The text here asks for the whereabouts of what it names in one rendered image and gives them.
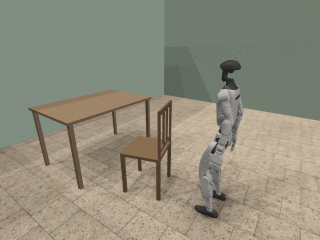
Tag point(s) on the robot right hand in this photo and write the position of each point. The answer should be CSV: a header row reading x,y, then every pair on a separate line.
x,y
233,141

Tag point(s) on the right robot upper arm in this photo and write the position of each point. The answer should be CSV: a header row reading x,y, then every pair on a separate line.
x,y
240,109

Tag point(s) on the left robot upper arm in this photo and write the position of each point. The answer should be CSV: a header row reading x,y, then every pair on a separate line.
x,y
224,99

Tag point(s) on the chair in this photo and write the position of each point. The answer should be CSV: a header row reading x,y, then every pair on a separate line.
x,y
151,149

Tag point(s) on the robot left forearm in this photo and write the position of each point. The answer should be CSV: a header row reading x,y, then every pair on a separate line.
x,y
224,136

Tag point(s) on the right robot foot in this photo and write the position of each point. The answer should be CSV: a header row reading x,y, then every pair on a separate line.
x,y
220,197

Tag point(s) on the robot right forearm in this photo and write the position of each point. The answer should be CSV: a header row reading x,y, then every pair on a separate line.
x,y
235,127

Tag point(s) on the robot torso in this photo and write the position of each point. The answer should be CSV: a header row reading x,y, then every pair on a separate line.
x,y
234,102

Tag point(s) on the table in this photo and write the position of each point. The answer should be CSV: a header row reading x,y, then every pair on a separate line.
x,y
75,110

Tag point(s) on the robot left hand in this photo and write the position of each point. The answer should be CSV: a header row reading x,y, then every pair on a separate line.
x,y
216,159

